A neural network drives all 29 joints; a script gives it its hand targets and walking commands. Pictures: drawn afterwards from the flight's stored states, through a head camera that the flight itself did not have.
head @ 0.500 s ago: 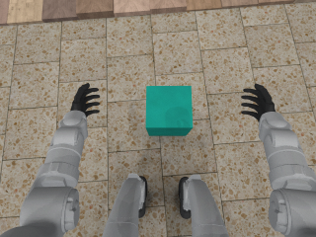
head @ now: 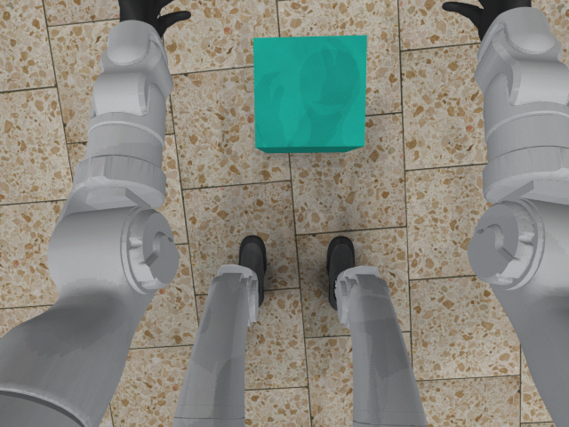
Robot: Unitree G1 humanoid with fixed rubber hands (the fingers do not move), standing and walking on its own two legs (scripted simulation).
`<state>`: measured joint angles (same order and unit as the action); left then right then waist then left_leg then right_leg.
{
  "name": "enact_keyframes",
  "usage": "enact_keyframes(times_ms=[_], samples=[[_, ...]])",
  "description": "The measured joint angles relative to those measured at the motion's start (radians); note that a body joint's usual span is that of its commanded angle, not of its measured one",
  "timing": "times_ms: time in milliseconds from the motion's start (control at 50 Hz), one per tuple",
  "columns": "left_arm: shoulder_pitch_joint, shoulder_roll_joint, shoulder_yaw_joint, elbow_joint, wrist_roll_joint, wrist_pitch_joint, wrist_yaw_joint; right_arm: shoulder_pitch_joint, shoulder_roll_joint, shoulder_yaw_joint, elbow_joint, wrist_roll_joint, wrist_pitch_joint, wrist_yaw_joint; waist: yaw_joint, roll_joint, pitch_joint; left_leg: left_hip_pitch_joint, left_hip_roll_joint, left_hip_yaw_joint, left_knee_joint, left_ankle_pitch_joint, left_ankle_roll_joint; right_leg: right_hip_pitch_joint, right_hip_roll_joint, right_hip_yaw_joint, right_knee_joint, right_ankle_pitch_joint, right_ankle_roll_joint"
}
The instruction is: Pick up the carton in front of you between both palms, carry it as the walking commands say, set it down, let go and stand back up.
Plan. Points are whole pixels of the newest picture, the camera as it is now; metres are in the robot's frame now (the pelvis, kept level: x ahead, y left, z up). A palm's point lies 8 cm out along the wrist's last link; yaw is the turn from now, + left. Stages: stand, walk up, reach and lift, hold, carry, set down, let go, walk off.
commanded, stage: reach and lift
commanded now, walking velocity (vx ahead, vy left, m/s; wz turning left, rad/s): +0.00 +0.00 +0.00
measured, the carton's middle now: (307, 105) +0.53 -0.02 -0.53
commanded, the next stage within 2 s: none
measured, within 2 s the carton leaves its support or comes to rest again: leaves its support in 1.68 s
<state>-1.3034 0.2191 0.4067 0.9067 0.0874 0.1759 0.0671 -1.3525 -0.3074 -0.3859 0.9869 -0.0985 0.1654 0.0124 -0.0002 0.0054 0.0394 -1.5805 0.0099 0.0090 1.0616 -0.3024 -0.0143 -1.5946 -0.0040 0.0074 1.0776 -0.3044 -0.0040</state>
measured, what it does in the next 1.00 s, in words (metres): lowers itself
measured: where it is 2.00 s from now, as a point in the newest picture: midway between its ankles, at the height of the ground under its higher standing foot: (294, 286)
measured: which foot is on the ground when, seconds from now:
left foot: down 0.00-1.00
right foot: down 0.00-1.00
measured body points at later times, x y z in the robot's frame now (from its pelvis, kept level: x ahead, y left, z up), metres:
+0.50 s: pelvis -0.03 +0.01 -0.21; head +0.34 -0.01 +0.04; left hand +0.54 +0.18 -0.36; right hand +0.54 -0.21 -0.37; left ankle +0.07 +0.13 -0.62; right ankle +0.07 -0.12 -0.62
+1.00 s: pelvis -0.04 +0.00 -0.28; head +0.35 -0.01 -0.07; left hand +0.55 +0.17 -0.47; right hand +0.56 -0.19 -0.46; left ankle +0.07 +0.13 -0.62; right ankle +0.06 -0.12 -0.62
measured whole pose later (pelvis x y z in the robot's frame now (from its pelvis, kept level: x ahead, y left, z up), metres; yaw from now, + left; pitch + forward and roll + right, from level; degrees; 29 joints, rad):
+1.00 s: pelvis -0.04 +0.00 -0.28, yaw +0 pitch +35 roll +2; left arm -1.60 0.37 0.10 1.14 -0.25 0.08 0.14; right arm -1.67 -0.46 -0.02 1.21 0.24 0.08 -0.08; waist 0.01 0.01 0.48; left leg -2.22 -0.04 -0.02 2.22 -0.62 -0.06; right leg -2.24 0.02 0.03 2.24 -0.62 0.01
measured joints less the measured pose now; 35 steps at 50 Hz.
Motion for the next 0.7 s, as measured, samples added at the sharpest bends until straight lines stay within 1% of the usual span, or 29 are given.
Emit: enact_keyframes(times_ms=[100,160,200,260,340,420,480,560,700], samples=[[0.059,-0.033,0.033,0.011,0.033,-0.057,-0.003,0.064,0.045,-0.043,-0.001,-0.034,-0.052,-0.002,-0.004,-0.004,-0.079,-0.112,-0.009,-0.016,0.085,-0.034,-0.008,-0.110,0.005,0.007,0.080,-0.033,0.006],[0.081,-0.039,0.035,0.024,0.038,-0.078,0.001,0.088,0.059,-0.050,0.009,-0.040,-0.071,-0.010,-0.007,-0.004,-0.115,-0.201,-0.015,-0.025,0.184,-0.080,-0.015,-0.200,0.009,0.013,0.176,-0.078,0.010],[0.084,-0.036,0.025,0.031,0.027,-0.086,0.008,0.096,0.057,-0.042,0.012,-0.030,-0.079,-0.017,-0.009,-0.003,-0.124,-0.265,-0.018,-0.027,0.265,-0.117,-0.016,-0.264,0.011,0.016,0.255,-0.113,0.013],[0.072,-0.019,-0.015,0.035,-0.014,-0.091,0.024,0.093,0.036,-0.001,0.009,0.015,-0.085,-0.031,-0.010,-0.001,-0.108,-0.359,-0.023,-0.028,0.396,-0.165,-0.017,-0.358,0.015,0.022,0.386,-0.158,0.017],[0.036,0.022,-0.099,0.033,-0.100,-0.084,0.053,0.062,-0.020,0.093,0.004,0.112,-0.079,-0.054,-0.009,0.002,-0.050,-0.468,-0.028,-0.025,0.573,-0.222,-0.014,-0.470,0.018,0.029,0.564,-0.208,0.024],[-0.017,0.068,-0.178,0.031,-0.191,-0.061,0.079,0.006,-0.076,0.184,0.006,0.203,-0.059,-0.076,-0.005,0.003,0.033,-0.550,-0.031,-0.019,0.735,-0.250,-0.012,-0.554,0.022,0.036,0.727,-0.236,0.027],[-0.069,0.094,-0.218,0.042,-0.242,-0.037,0.089,-0.051,-0.108,0.231,0.022,0.248,-0.036,-0.088,-0.002,0.005,0.101,-0.589,-0.034,-0.018,0.830,-0.256,-0.015,-0.595,0.024,0.039,0.823,-0.241,0.029],[-0.156,0.117,-0.240,0.106,-0.272,-0.020,0.087,-0.143,-0.131,0.266,0.090,0.277,-0.018,-0.096,0.000,0.008,0.185,-0.623,-0.039,-0.019,0.920,-0.251,-0.020,-0.629,0.024,0.039,0.915,-0.239,0.029],[-0.282,0.135,-0.243,0.241,-0.273,-0.044,0.066,-0.276,-0.142,0.284,0.224,0.274,-0.039,-0.085,0.001,0.008,0.319,-0.651,-0.043,-0.027,1.023,-0.250,-0.031,-0.658,0.026,0.032,1.017,-0.236,0.024]])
